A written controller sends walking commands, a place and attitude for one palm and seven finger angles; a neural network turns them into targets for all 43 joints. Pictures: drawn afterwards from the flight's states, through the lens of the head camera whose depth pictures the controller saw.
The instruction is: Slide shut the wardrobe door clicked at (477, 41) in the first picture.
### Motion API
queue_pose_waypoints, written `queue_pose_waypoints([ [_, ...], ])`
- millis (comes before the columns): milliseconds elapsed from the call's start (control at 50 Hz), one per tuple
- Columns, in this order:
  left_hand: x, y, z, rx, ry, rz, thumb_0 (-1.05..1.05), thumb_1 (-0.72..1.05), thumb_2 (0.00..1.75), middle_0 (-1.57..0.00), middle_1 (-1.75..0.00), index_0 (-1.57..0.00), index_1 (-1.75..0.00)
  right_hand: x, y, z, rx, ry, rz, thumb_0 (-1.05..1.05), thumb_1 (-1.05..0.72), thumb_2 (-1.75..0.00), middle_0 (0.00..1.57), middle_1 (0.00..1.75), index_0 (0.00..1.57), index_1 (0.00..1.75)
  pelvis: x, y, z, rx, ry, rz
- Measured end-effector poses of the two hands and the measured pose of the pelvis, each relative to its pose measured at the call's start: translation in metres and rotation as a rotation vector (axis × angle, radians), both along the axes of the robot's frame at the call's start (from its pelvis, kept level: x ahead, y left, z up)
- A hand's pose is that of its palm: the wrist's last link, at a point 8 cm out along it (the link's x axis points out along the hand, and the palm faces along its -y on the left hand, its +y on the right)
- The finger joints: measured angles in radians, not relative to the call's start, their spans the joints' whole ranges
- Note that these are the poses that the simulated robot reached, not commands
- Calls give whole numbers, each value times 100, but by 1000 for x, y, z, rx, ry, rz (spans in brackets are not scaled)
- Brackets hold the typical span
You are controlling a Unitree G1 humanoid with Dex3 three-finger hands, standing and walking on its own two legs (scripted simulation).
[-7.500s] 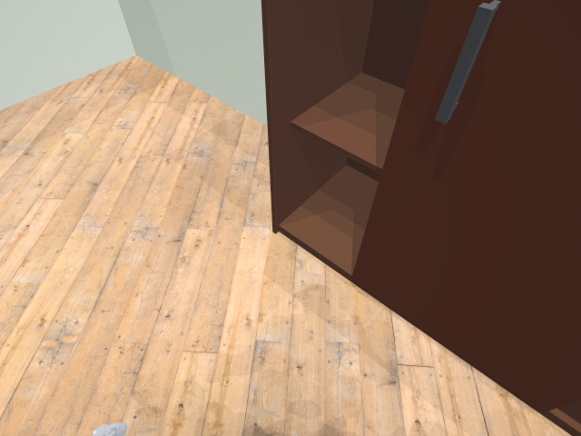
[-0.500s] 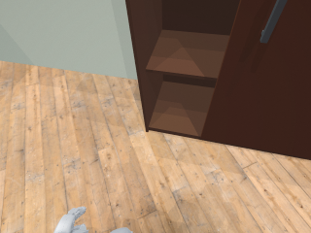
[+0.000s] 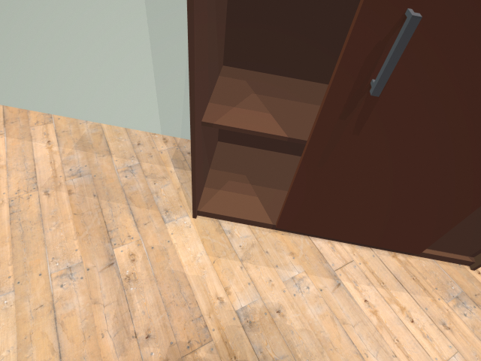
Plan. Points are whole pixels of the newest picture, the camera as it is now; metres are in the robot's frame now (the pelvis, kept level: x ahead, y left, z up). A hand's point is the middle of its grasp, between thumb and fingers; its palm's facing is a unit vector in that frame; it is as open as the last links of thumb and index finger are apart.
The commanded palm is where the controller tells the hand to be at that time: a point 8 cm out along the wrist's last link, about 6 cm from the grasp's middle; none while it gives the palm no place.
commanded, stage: take the last steps up to it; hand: right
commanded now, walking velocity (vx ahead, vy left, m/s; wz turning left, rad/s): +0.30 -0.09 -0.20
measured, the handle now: (391, 54) +0.78 -0.28 +0.18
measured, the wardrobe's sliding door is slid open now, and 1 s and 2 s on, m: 0.39 0.39 0.39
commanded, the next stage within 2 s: come to a stop and stand still in 1.02 s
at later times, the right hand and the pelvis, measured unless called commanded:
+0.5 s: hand out of the picture -0.09 -0.22 -0.17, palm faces +0.26 +0.95 -0.17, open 7.4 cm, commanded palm none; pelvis +0.04 -0.07 +0.00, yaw -6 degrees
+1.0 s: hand (380, 306) +0.30 -0.31 -0.17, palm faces +0.04 +0.99 -0.16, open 7.4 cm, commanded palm none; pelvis +0.21 -0.13 +0.00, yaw -3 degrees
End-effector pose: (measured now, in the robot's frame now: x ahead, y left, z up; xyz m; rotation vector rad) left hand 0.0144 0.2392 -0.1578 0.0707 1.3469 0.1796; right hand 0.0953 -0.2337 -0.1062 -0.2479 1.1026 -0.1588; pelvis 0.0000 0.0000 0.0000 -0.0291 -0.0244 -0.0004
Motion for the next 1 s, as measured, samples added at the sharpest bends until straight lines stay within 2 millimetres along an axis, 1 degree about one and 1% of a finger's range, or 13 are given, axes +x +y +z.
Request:
queue_pose_waypoints([
  [160, -4, 17, 11, 9, 50, -69, 1, 91, 90, -20, -30, -20, -30, -59, 6, 2, 18, 67, -127, 1, -91, -90, 21, 30, 20, 30, 1, 7, 11, -5, 0, -58],
  [220, 6, 16, 16, 20, 56, -106, 1, 91, 90, -20, -30, -20, -30, -87, 3, -1, 28, 111, -179, 1, -91, -90, 21, 30, 20, 30, 4, 4, 13, -3, 4, -75],
  [280, 26, 9, 20, 30, 39, -142, 1, 91, 90, -20, -30, -20, -30, -120, 0, -5, 46, 182, -229, 1, -91, -90, 21, 30, 20, 30, 9, -5, 14, 3, 7, -88],
  [340, 54, -7, 25, 35, -2, -180, 1, 91, 90, -20, -30, -20, -30, -152, -4, -9, 73, 269, -276, 1, -91, -90, 21, 30, 20, 30, 16, -17, 15, 10, 10, -100],
  [420, 101, -42, 33, 39, -80, -239, 1, 91, 90, -20, -30, -19, -30, -185, -13, -17, 121, 381, -331, 1, -91, -90, 20, 30, 20, 30, 27, -40, 12, 24, 13, -111],
  [480, 136, -74, 35, 48, -148, -275, 1, 91, 90, -20, -30, -20, -30, -198, -25, -29, 162, 450, -362, 1, -90, -90, 20, 30, 20, 30, 40, -62, 4, 44, 12, -114],
  [520, 152, -95, 34, 59, -199, -275, 1, 91, 90, -20, -30, -20, -30, -198, -37, -40, 185, 493, -360, 1, -90, -90, 20, 30, 20, 30, 49, -78, -4, 51, 8, -109],
  [560, 157, -112, 36, 59, -224, -256, 1, 91, 90, -20, -30, -20, -30, -185, -51, -43, 192, 515, -334, 1, -90, -90, 20, 30, 20, 30, 57, -90, -4, 49, -1, -91],
  [600, 153, -124, 39, 61, -222, -214, 0, 92, 90, -20, -30, -20, -30, -158, -66, -42, 190, 491, -303, 1, -91, -90, 20, 30, 20, 30, 67, -101, 1, 53, -5, -82],
  [680, 142, -126, 44, 103, -171, -151, -2, 96, 90, -21, -30, -20, -30, -83, -98, -39, 173, 359, -248, 1, -91, -90, 20, 30, 20, 30, 88, -118, 8, 46, -4, -82],
  [780, 111, -138, 36, 93, -14, -105, -1, 94, 90, -20, -30, -20, -30, 12, -127, -37, 141, 198, -208, 1, -91, -90, 20, 30, 19, 30, 120, -130, 9, 32, -1, -77],
  [880, 85, -159, 27, 46, 136, -42, 0, 93, 90, -20, -30, -20, -30, 95, -136, -34, 123, 124, -152, 1, -91, -90, 20, 30, 19, 30, 157, -135, 5, 27, 3, -70],
  [1000, 76, -180, 23, -20, 291, 27, 0, 91, 90, -20, -30, -20, -30, 192, -124, -34, 117, 82, -56, 1, -91, -90, 20, 30, 19, 30, 207, -130, -3, 34, 10, -58],
])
